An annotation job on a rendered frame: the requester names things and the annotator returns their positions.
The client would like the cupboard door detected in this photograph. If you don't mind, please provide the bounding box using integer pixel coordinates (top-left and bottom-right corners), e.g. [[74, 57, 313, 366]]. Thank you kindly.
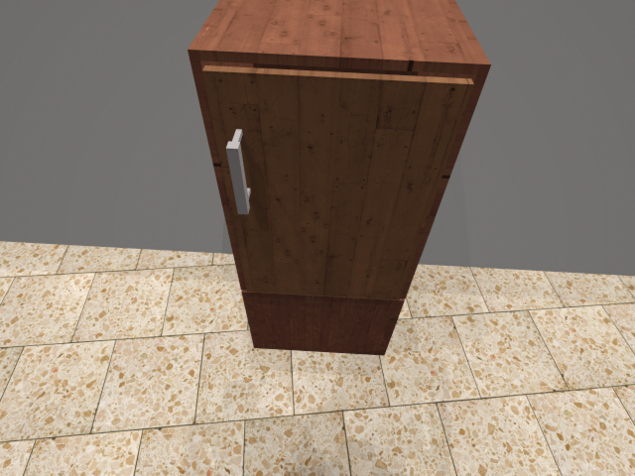
[[202, 65, 474, 300]]

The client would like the handle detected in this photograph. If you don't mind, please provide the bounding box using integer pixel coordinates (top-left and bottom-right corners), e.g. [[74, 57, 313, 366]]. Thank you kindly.
[[226, 129, 251, 214]]

